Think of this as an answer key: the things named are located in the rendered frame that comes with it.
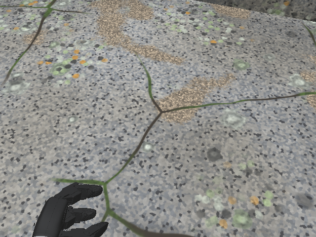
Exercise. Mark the robot left hand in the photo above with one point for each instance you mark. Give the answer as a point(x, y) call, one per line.
point(57, 213)

